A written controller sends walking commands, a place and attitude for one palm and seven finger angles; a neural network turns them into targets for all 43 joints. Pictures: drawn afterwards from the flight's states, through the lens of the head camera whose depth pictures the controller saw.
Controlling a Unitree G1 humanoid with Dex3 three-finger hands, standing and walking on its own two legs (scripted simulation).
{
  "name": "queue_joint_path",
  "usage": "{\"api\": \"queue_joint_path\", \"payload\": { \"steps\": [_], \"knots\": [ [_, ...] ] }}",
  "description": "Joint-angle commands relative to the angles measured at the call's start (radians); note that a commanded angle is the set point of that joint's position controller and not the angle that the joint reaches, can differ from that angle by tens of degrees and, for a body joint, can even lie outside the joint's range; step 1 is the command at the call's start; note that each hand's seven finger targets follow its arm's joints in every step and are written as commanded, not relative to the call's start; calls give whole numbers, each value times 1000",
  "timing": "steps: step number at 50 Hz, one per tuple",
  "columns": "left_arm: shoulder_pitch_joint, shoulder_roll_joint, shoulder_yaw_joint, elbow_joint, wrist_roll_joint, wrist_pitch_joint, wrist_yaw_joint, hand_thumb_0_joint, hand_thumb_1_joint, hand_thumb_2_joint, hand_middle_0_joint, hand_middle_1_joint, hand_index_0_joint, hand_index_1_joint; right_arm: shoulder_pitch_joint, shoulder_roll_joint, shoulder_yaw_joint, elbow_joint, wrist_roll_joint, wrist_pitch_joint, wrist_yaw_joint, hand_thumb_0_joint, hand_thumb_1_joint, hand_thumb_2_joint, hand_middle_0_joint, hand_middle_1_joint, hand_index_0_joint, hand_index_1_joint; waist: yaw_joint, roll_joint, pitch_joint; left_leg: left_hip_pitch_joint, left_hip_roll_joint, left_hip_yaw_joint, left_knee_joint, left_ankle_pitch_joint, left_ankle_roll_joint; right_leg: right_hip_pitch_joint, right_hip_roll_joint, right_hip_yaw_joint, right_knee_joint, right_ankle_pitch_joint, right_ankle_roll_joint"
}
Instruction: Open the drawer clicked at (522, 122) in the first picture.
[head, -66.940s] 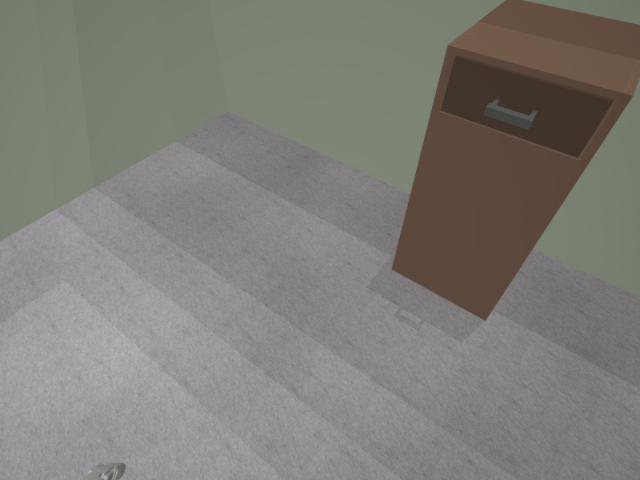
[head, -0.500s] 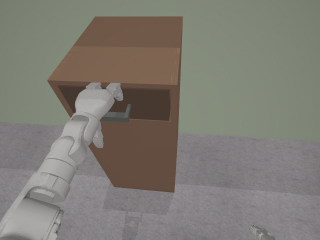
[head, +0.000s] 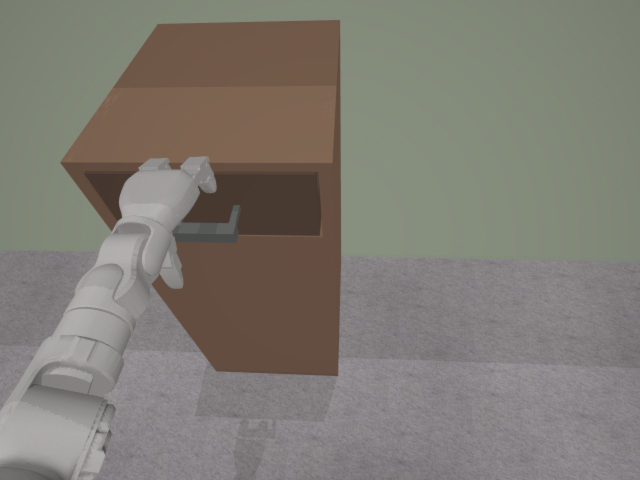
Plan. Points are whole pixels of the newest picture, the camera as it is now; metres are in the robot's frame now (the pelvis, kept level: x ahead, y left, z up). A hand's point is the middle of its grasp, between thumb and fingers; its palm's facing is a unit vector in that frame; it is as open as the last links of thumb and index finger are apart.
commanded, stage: re-aim the fingers above the handle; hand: left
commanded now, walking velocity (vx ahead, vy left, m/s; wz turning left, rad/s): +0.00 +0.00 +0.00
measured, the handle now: (205, 222) +0.48 +0.19 +0.03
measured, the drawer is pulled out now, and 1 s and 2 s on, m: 0.00 0.00 0.00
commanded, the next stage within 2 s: lower the fingers behind the handle in 1.46 s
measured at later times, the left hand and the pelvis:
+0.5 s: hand (172, 226) +0.42 +0.21 +0.08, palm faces -0.03 -0.04 -1.00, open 13.8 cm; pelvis +0.00 +0.01 +0.00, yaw +0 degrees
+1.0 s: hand (178, 233) +0.41 +0.20 +0.08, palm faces -0.03 -0.06 -1.00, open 13.8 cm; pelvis +0.00 +0.01 +0.00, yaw +0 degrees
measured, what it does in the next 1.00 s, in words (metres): stands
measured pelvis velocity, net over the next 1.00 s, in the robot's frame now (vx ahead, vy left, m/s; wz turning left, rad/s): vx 0.00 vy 0.01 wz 0.00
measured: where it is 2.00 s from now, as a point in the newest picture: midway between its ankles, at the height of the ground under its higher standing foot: outside the picture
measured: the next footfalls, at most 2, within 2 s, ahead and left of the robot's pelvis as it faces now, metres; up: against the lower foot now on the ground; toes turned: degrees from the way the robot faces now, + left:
none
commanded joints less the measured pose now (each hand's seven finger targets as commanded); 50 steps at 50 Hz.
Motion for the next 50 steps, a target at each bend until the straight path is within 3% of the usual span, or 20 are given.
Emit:
{"api": "queue_joint_path", "payload": {
  "steps": [1, 3, 5, 8, 10, 14, 15, 20, 22, 24, 29, 30, 35, 36, 39, 43, 44, 45, 48, 50],
  "knots": [
    [-412, 226, 89, -214, -6, 8, 43, 0, -500, 300, -300, -1200, -300, -1200, -19, -123, -40, -121, 1, -37, 0, 0, -900, -900, 200, 300, 200, 300, 1, -49, -357, 176, -27, 11, -9, 381, 39, 169, -19, 25, -66, 479, 16],
    [-449, 171, 39, -238, -13, 7, 34, 0, -500, 300, -300, -1200, -300, -1200, -13, -123, -45, -116, 3, -38, 4, 0, -900, -900, 200, 300, 200, 300, -21, -55, -359, 203, -23, 2, -9, 397, 39, 146, -16, 17, -69, 454, 12],
    [-444, 179, 46, -258, -13, 5, 37, 0, -500, 300, -300, -1200, -300, -1200, -14, -122, -49, -115, 1, -38, 7, 0, -900, -900, 200, 300, 200, 300, -13, -21, -360, 234, -21, -2, -5, 398, 38, 122, -11, 16, -70, 434, 10],
    [-436, 192, 63, -226, -21, 10, 39, 0, -500, 300, -300, -1200, -300, -1200, -15, -125, -42, -113, 1, -36, 7, 0, -900, -900, 200, 300, 200, 300, -13, -63, -333, 204, -20, -7, -13, 380, 36, 129, -12, 10, -72, 411, 7],
    [-421, 223, 94, -191, -13, 18, 48, 0, -500, 300, -300, -1200, -300, -1200, -21, -124, -37, -112, 0, -35, 5, 0, -900, -900, 200, 300, 200, 300, 4, -53, -320, 188, -21, -1, -17, 370, 36, 133, -13, 8, -68, 412, 7],
    [-469, 231, 93, -216, 11, 27, 64, 0, -500, 300, -300, -1200, -300, -1200, -32, -119, -34, -117, 0, -35, 7, 0, -900, -900, 200, 300, 200, 300, 4, -23, -360, 215, -16, -6, -11, 412, 31, 121, -11, 4, -53, 414, 5],
    [-434, 199, 78, -201, 4, 36, 62, 0, -500, 300, -300, -1200, -300, -1200, -28, -119, -37, -121, -1, -36, 10, 0, -900, -900, 200, 300, 200, 300, 7, -38, -351, 214, -15, -5, -9, 411, 31, 118, -7, -2, -54, 406, 3],
    [-406, 180, 60, -213, -2, 51, 36, 0, -500, 300, -300, -1200, -300, -1200, -37, -123, -36, -132, 1, -34, 10, 0, -900, -900, 200, 300, 200, 300, 2, -68, -340, 223, -9, -6, -14, 407, 33, 115, -9, -1, -62, 403, 6],
    [-412, 129, 13, -216, -8, 53, 23, 0, -500, 300, -300, -1200, -300, -1200, -40, -120, -33, -138, 3, -34, 11, 0, -900, -900, 200, 300, 200, 300, -10, -62, -310, 227, -9, -10, -16, 385, 32, 88, -9, -6, -69, 374, 7],
    [-463, 128, 3, -223, -7, 43, 18, 0, -500, 300, -300, -1200, -300, -1200, -34, -119, -32, -135, 5, -34, 10, 0, -900, -900, 200, 300, 200, 300, -20, -67, -309, 234, -10, -18, -16, 369, 34, 72, -9, -5, -72, 346, 7],
    [-539, 188, 54, -250, 5, 8, 45, 0, -500, 300, -300, -1200, -300, -1200, -19, -115, -36, -121, -2, -40, 6, 0, -900, -900, 200, 300, 200, 300, -11, -20, -366, 260, -11, -29, -3, 393, 28, 67, -7, -4, -54, 344, 1],
    [-513, 165, 46, -229, -2, 11, 53, 0, -500, 300, -300, -1200, -300, -1200, -20, -111, -38, -120, -5, -42, 7, 0, -900, -900, 200, 300, 200, 300, -9, -19, -353, 258, -11, -22, -1, 389, 28, 64, -5, -6, -56, 342, 0],
    [-444, 230, 109, -144, 11, 47, 75, 0, -500, 300, -300, -1200, -300, -1200, -25, -120, -31, -115, -4, -38, 6, 0, -900, -900, 200, 300, 200, 300, 13, -71, -340, 188, -12, -6, -11, 379, 28, 116, -8, -2, -54, 374, 2],
    [-460, 203, 76, -158, 11, 54, 71, 0, -500, 300, -300, -1200, -300, -1200, -27, -120, -29, -119, -3, -37, 9, 0, -900, -900, 200, 300, 200, 300, 9, -52, -346, 191, -12, -4, -16, 385, 27, 116, -10, -1, -56, 385, 4],
    [-398, 196, 73, -200, 5, 63, 43, 0, -500, 300, -300, -1200, -300, -1200, -30, -125, -35, -137, 1, -33, 13, 0, -900, -900, 200, 300, 200, 300, 16, -50, -374, 215, -9, -4, -11, 435, 30, 140, -9, 3, -56, 427, 4],
    [-383, 111, -1, -262, -25, 47, 3, 0, -500, 300, -300, -1200, -300, -1200, -31, -123, -41, -143, 4, -33, 16, 0, -900, -900, 200, 300, 200, 300, -15, -81, -318, 235, -3, -17, -17, 428, 33, 108, -8, -3, -75, 399, 5],
    [-378, 161, 40, -284, -20, 36, 3, 0, -500, 300, -300, -1200, -300, -1200, -32, -126, -40, -143, 5, -33, 15, 0, -900, -900, 200, 300, 200, 300, -2, -71, -336, 242, -4, -18, -18, 416, 34, 109, -6, 2, -75, 388, 8],
    [-387, 147, 26, -284, -24, 32, 5, 0, -500, 300, -300, -1200, -300, -1200, -34, -123, -40, -143, 2, -33, 11, 0, -900, -900, 200, 300, 200, 300, -7, -64, -318, 239, -9, -15, -17, 394, 36, 105, -6, 2, -78, 382, 6],
    [-459, 209, 72, -312, -13, 3, 35, 0, -500, 300, -300, -1200, -300, -1200, -35, -122, -39, -125, 0, -38, 5, 0, -900, -900, 200, 300, 200, 300, -4, -40, -326, 233, -11, -17, -20, 368, 32, 105, -9, 6, -76, 350, 2],
    [-483, 194, 66, -294, -4, 6, 61, 0, -500, 300, -300, -1200, -300, -1200, -31, -114, -38, -116, -1, -44, 7, 0, -900, -900, 200, 300, 200, 300, -1, 0, -336, 245, -12, -20, -16, 376, 27, 83, -5, -2, -64, 340, -2]
  ]
}}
